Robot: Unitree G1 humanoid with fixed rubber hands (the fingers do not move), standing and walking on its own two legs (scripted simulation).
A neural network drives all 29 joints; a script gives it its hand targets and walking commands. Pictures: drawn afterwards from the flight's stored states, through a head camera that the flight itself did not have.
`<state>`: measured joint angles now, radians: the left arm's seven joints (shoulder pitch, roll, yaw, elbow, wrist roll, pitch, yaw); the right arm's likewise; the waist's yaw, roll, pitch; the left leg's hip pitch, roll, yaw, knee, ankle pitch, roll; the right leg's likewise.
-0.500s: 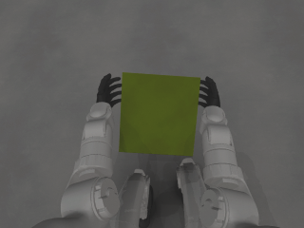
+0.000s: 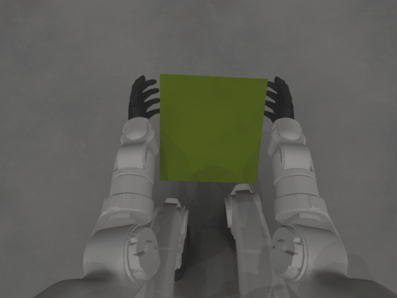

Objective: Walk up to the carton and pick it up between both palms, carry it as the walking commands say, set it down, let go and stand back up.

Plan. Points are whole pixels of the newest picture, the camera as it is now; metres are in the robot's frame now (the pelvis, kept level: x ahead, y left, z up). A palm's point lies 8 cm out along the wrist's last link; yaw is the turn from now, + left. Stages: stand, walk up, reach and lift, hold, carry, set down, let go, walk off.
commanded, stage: set down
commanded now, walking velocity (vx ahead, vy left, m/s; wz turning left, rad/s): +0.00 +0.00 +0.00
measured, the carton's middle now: (207, 121) +0.46 -0.03 -0.19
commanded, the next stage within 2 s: none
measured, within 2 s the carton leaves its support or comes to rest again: neither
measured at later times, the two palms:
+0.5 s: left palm (154, 118) +0.46 +0.09 -0.14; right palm (276, 120) +0.44 -0.19 -0.16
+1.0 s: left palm (162, 120) +0.49 +0.09 -0.24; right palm (267, 120) +0.47 -0.20 -0.25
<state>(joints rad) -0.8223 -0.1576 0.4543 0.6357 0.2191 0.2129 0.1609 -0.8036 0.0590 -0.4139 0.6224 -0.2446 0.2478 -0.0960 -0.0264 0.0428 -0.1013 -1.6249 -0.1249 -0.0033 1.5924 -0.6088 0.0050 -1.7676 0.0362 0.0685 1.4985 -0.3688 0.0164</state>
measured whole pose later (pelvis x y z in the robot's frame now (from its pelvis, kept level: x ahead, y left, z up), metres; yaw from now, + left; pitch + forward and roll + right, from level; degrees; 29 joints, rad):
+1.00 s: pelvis -0.03 +0.00 -0.13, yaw +2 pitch +41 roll +3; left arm -1.19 -0.03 0.40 0.76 0.15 0.22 0.20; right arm -1.14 -0.12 -0.41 0.72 -0.16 0.25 -0.10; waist -0.05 0.06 0.10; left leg -2.07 -0.16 0.02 2.01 -0.66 -0.01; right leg -2.21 0.03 0.06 1.88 -0.38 0.03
